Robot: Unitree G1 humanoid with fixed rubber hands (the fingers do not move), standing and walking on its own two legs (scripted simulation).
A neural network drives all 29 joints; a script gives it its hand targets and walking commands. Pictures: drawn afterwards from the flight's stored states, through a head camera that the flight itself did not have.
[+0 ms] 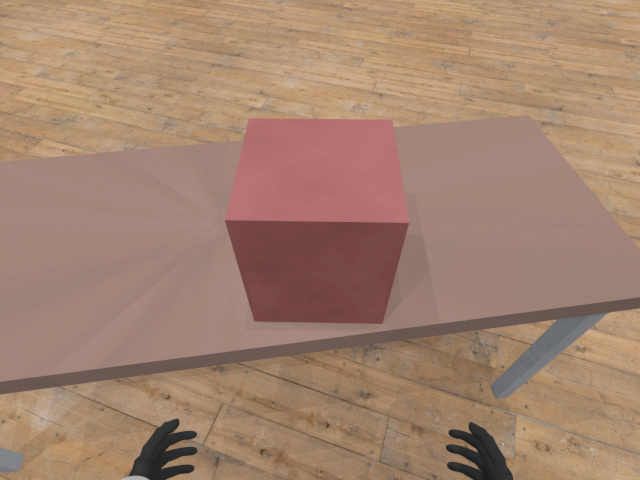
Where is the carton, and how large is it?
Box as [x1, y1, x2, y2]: [225, 118, 408, 323]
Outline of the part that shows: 249,118 225,217 225,222 254,320 381,323 408,224 392,120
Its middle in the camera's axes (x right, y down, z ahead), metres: +0.00 -0.02 +0.60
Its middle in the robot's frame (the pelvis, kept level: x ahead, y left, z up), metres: +0.47 +0.03 +0.01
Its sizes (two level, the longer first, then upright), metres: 0.210 0.200 0.250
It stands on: a table, 0.67 m high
